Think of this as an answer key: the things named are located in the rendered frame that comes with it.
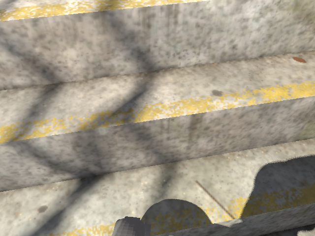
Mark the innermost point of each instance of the left robot thigh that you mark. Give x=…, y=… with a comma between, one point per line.
x=132, y=226

